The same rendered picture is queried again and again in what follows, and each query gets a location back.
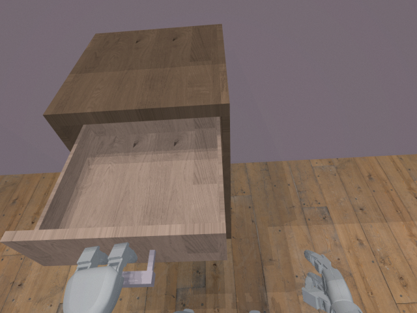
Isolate drawer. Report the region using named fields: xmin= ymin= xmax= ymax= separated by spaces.
xmin=0 ymin=117 xmax=227 ymax=266

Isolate robot right hand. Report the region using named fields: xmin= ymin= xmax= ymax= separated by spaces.
xmin=302 ymin=250 xmax=354 ymax=313

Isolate handle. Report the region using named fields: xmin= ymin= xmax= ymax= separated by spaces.
xmin=122 ymin=250 xmax=156 ymax=288

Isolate robot left hand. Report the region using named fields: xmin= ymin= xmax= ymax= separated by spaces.
xmin=63 ymin=243 xmax=137 ymax=313

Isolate cabinet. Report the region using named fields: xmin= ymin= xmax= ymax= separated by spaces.
xmin=43 ymin=24 xmax=231 ymax=239

